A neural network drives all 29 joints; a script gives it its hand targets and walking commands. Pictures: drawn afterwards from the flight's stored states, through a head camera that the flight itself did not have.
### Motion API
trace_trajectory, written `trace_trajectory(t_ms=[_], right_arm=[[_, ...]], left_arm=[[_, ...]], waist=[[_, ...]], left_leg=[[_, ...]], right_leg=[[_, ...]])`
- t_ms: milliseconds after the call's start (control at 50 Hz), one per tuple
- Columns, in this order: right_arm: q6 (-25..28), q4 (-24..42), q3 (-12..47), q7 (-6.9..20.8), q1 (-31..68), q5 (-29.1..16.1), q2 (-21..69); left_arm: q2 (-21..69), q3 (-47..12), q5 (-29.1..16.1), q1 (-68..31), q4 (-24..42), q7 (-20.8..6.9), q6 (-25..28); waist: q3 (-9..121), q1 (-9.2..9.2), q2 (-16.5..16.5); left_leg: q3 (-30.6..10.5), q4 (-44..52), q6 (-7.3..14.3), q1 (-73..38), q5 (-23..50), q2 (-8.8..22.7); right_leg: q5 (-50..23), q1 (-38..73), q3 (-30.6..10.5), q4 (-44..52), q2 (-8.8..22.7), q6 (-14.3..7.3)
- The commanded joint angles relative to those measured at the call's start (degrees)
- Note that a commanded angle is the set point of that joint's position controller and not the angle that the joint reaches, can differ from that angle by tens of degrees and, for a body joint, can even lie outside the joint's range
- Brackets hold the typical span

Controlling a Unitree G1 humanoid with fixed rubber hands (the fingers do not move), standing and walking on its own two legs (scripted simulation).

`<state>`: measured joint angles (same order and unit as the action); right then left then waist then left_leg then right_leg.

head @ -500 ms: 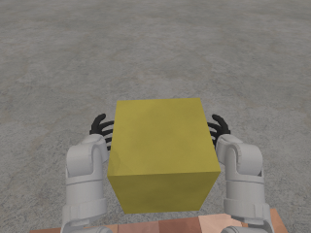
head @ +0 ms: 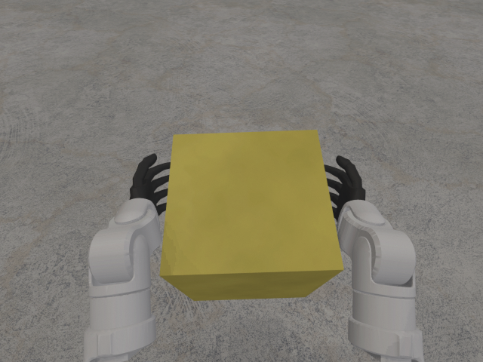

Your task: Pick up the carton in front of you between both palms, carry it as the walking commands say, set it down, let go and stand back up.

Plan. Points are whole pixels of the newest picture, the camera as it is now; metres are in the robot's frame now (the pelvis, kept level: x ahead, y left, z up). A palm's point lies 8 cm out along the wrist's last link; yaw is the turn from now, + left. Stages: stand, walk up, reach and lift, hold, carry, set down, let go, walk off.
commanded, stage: carry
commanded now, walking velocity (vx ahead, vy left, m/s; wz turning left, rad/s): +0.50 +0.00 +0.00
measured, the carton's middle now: (247, 226) +0.35 +0.00 +0.06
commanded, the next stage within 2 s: none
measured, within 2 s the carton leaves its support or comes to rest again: neither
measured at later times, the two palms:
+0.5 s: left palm (188, 103) +0.65 +0.12 +0.10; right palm (318, 104) +0.66 -0.18 +0.09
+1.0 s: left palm (184, 53) +0.90 +0.16 +0.10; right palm (290, 54) +0.89 -0.14 +0.10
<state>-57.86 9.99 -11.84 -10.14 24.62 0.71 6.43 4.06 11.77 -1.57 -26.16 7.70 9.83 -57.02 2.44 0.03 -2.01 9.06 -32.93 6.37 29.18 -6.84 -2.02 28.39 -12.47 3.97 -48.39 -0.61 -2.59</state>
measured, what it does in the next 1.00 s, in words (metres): walks ahead: right foot, then left foot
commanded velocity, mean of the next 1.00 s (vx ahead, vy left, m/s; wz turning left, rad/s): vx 0.50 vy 0.00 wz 0.00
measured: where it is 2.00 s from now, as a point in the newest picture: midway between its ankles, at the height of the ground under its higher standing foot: (235, 175)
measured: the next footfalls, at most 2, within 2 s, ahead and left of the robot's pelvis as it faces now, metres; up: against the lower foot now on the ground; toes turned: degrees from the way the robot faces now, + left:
right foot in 0.44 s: +0.46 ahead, -0.11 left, -0.01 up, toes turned -6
left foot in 0.90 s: +0.75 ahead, +0.10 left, -0.01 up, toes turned +11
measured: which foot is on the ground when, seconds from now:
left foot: down 0.00-0.46, up 0.48-0.88, down 0.90-1.00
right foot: up 0.00-0.42, down 0.44-0.94, up 0.96-1.00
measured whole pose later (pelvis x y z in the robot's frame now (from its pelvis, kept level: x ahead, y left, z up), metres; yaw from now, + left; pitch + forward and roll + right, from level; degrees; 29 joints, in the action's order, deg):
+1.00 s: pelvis +0.65 +0.01 +0.01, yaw -1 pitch +4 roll +1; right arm -66.3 23.7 -2.8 -8.8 2.8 1.7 7.3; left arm 7.2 5.5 2.0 -2.6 24.9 7.9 -66.4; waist 7.2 0.9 -1.3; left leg 13.0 -28.3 4.9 22.5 -9.9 1.4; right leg 25.4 -15.2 2.9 -60.0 2.9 -0.1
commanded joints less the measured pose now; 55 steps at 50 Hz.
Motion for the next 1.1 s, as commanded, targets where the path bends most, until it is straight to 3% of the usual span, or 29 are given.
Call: trace_trajectory(t_ms=[0, 40, 60, 80, 120, 220, 300, 360, 380, 400, 420, 440, 460, 480, 520, 540, 600, 680, 800, 860, 880, 900, 920, 940, 960, 980, 1000, 1040, 1080], right_arm=[[-2.0, 4.0, 30.7, -1.0, 28.2, -10.2, 30.0], [-3.1, 5.9, 32.7, -0.3, 34.3, -13.5, 32.5], [-3.5, 6.7, 33.6, 0.3, 36.7, -14.9, 33.8], [-3.7, 6.3, 34.0, 0.8, 38.7, -15.8, 35.3], [-4.2, 4.4, 34.0, 1.8, 39.3, -16.1, 37.2], [-4.8, -3.7, 32.3, 3.3, 37.7, -12.8, 41.5], [-3.7, -7.1, 30.8, 3.7, 37.4, -10.1, 43.5], [-2.7, -7.5, 30.7, 3.4, 37.2, -9.0, 44.2], [-2.5, -7.2, 30.8, 3.2, 37.2, -8.8, 44.3], [-2.3, -7.3, 31.0, 3.0, 36.5, -8.6, 44.5], [-2.2, -7.0, 31.3, 2.9, 37.0, -8.4, 44.3], [-2.2, -6.9, 31.8, 2.8, 36.9, -8.5, 45.1], [-2.2, -6.6, 31.9, 2.7, 35.9, -8.3, 45.3], [-1.9, -5.9, 32.7, 2.7, 36.2, -8.7, 46.8], [-0.8, -3.6, 33.8, 3.2, 36.5, -9.5, 50.2], [-0.3, -3.0, 34.1, 3.4, 35.5, -9.3, 51.0], [1.1, -0.5, 36.9, 4.0, 29.3, -8.8, 51.6], [1.5, 4.1, 40.0, 4.6, 19.8, -7.9, 50.2], [-2.4, 14.7, 43.6, 6.0, 8.7, -11.5, 49.0], [-5.7, 18.0, 43.7, 6.7, 2.5, -12.5, 47.1], [-6.7, 18.4, 43.3, 6.9, 0.0, -12.5, 46.4], [-7.8, 19.3, 42.8, 7.1, -2.7, -12.0, 45.3], [-8.2, 18.9, 42.5, 7.4, -3.0, -12.0, 44.6], [-8.8, 19.4, 42.6, 7.7, -4.2, -12.5, 45.9], [-9.3, 21.5, 42.8, 8.1, -2.2, -12.9, 46.6], [-9.5, 22.5, 43.5, 8.5, -0.9, -13.5, 47.6], [-9.6, 23.6, 44.2, 9.0, 0.7, -14.1, 48.5], [-9.8, 24.3, 45.0, 9.6, 1.5, -14.8, 48.6], [-10.1, 23.4, 44.9, 9.9, -0.4, -14.9, 47.2]], left_arm=[[34.7, -32.3, -9.3, -30.3, 6.6, 1.0, -3.1], [34.9, -28.9, -7.8, -31.5, 5.2, 1.6, -4.2], [35.2, -27.7, -6.7, -30.7, 3.9, 1.7, -4.8], [35.7, -27.0, -5.6, -30.7, 2.9, 1.6, -5.1], [37.1, -26.7, -4.0, -30.0, 0.3, 1.3, -5.9], [42.3, -27.4, -1.4, -30.3, -5.3, -0.4, -6.5], [46.6, -29.5, -2.7, -33.1, -6.6, -1.6, -5.5], [48.1, -30.7, -4.2, -35.1, -6.4, -2.1, -4.6], [48.1, -30.7, -4.4, -34.7, -6.5, -2.2, -4.3], [48.1, -30.5, -4.4, -34.2, -6.9, -2.2, -3.9], [48.0, -30.1, -4.0, -32.3, -7.6, -2.2, -3.7], [46.3, -29.1, -3.3, -31.8, -7.9, -2.1, -3.4], [46.7, -29.3, -3.8, -31.4, -8.4, -1.8, -3.0], [48.6, -30.3, -4.7, -30.0, -6.9, -2.1, -2.6], [53.1, -33.5, -7.4, -32.6, -2.5, -3.4, -1.3], [54.6, -35.1, -8.3, -33.5, -0.8, -4.0, -0.7], [55.4, -38.4, -10.0, -29.9, 3.2, -5.5, 0.6], [53.4, -41.1, -9.9, -19.5, 6.6, -6.7, 0.3], [51.2, -42.1, -9.9, -4.6, 15.3, -7.1, -3.2], [49.0, -41.5, -9.2, 2.0, 18.7, -7.2, -6.5], [48.1, -41.6, -9.1, 3.3, 20.0, -7.3, -7.5], [47.0, -41.8, -9.4, 3.8, 21.2, -7.4, -8.6], [46.8, -42.9, -10.1, 4.4, 23.3, -7.6, -9.8], [46.8, -44.0, -11.1, 2.7, 24.7, -8.1, -10.6], [48.2, -44.6, -11.7, 1.5, 24.7, -8.4, -10.9], [49.8, -44.8, -11.9, 0.9, 24.9, -8.8, -11.0], [51.0, -44.8, -12.0, 1.0, 24.8, -9.1, -11.0], [51.8, -44.9, -11.3, 2.1, 24.0, -9.3, -11.0], [51.1, -44.8, -10.4, 3.8, 23.1, -9.0, -11.1]], waist=[[28.4, 4.27, 14.3], [23.6, 4.61, 4.1], [22.6, 3.48, 3.3], [22.0, 2.62, 3.5], [21.1, 2.73, 6.1], [17.5, 3.13, 8.2], [14.7, 3.45, 9.4], [14.8, 3.51, 10.9], [16.8, 2.38, 11.3], [20.0, 0.77, 9.1], [24.5, -1.55, 5.5], [31.5, -1.54, -6.2], [32.9, -2.53, -14.4], [31.3, -2.36, -10.5], [26.6, -2.00, -2.1], [25.6, -1.43, -1.1], [25.2, -1.03, -2.9], [22.2, -1.11, -4.3], [15.8, -1.38, -6.2], [16.5, -0.36, -5.9], [19.3, 0.34, -4.2], [23.3, 1.45, 1.9], [26.3, 1.27, 16.6], [22.2, 1.62, 16.8], [20.0, 1.53, 13.2], [18.8, 1.32, 6.4], [17.0, 0.85, 3.2], [15.2, 0.45, 6.2], [13.0, 0.52, 9.0]], left_leg=[[-40.8, 9.9, 12.3, -46.7, 1.2, 21.6], [-33.3, 10.2, 9.5, -39.5, 8.5, 20.1], [-30.2, 11.7, 7.8, -35.4, 8.0, 19.0], [-27.3, 12.9, 6.4, -32.4, 7.0, 17.9], [-23.3, 15.0, 6.0, -30.3, 8.1, 16.9], [-14.7, 16.2, 3.5, -33.9, 20.9, 14.3], [-9.5, 14.7, 2.1, -35.7, 28.7, 11.9], [-6.8, 10.0, 0.5, -36.0, 36.6, 11.6], [-5.2, 5.3, -0.6, -34.9, 39.9, 11.1], [-2.1, -2.8, -2.4, -30.9, 38.5, 9.3], [-1.6, -14.0, -3.8, -21.2, 25.2, 8.1], [-3.3, -29.1, -5.3, -5.3, -1.1, 3.6], [-6.6, -41.3, -6.0, 8.6, -22.7, -3.0], [-10.7, -45.6, -4.8, 13.2, -20.9, 1.2], [-10.6, -39.7, -4.7, 12.9, -15.7, 5.3], [-10.6, -35.7, -5.1, 11.2, -14.0, 6.7], [-7.8, -26.1, -6.6, 7.4, -12.4, 7.1], [-4.1, -12.3, -7.7, 8.9, -5.7, 6.4], [0.9, 3.9, -6.7, 3.8, 5.2, 3.4], [5.9, 11.6, -5.5, -11.4, 6.9, 0.5], [5.1, 10.9, -4.9, -23.3, 3.9, 1.3], [-7.9, 10.8, -2.9, -35.6, 0.7, 11.6], [-33.8, 14.0, 6.2, -48.6, -2.8, 26.4], [-38.2, 17.5, 8.2, -46.5, 3.9, 26.9], [-32.2, 16.9, 7.5, -43.3, 8.7, 25.3], [-27.2, 17.1, 5.9, -39.1, 10.8, 24.5], [-22.5, 18.9, 3.3, -33.4, 8.1, 23.0], [-15.2, 22.9, 0.3, -26.9, -1.2, 19.9], [-11.1, 26.0, 0.4, -24.9, -5.4, 18.5]], right_leg=[[1.8, -32.0, -5.5, -30.0, -2.0, 0.0], [-2.8, -33.6, -5.9, -26.2, 1.9, -0.3], [-5.1, -31.4, -6.1, -21.8, 3.3, 0.3], [-6.3, -28.9, -5.4, -18.5, 3.7, 0.9], [-7.4, -26.7, -3.3, -11.4, 3.3, 2.0], [-18.1, -28.0, 0.3, 3.7, 3.6, 3.4], [-26.4, -24.9, 3.9, 14.2, 1.8, 2.4], [-29.7, -17.4, 6.1, 20.6, -0.1, 0.2], [-30.1, -11.0, 7.7, 22.6, -1.5, -0.4], [-30.4, 0.0, 9.4, 25.7, -3.2, -0.8], [-29.1, 14.1, 3.6, 24.2, 1.9, -1.9], [-35.1, 29.6, -21.0, 20.6, 19.2, -7.8], [-30.8, 36.2, -36.2, 26.7, 24.0, -14.0], [-27.4, 34.4, -33.3, 27.0, 23.3, -13.5], [-33.0, 25.7, -23.2, 28.5, 19.9, -9.7], [-32.4, 22.2, -19.9, 29.9, 19.1, -8.5], [-32.5, 18.8, -13.5, 33.0, 17.5, -7.9], [-41.2, 21.9, -6.8, 33.3, 14.6, -7.0], [-53.1, 23.7, 0.0, 32.2, 12.3, -3.6], [-60.8, 20.1, 4.5, 22.3, 11.2, -0.5], [-55.6, 13.1, 6.0, 14.4, 9.9, 0.7], [-36.2, 2.5, 5.9, 1.7, 8.6, 2.4], [-14.5, -17.6, 4.1, -14.6, 1.7, 4.1], [-0.6, -26.3, -0.8, -23.0, 0.2, 3.3], [-1.2, -28.9, -3.3, -25.9, 3.6, 2.0], [-4.2, -28.0, -4.1, -24.5, 5.9, 1.8], [-7.6, -25.5, -4.5, -20.1, 7.8, 1.9], [-12.4, -21.4, -2.5, -12.2, 8.1, 2.5], [-15.8, -21.3, -0.4, -6.1, 7.9, 3.8]])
